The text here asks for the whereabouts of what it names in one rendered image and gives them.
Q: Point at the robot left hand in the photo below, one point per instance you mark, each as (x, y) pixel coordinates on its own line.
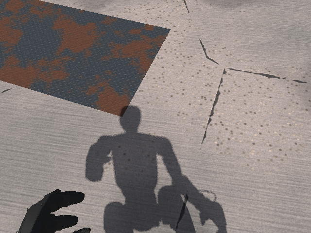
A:
(38, 218)

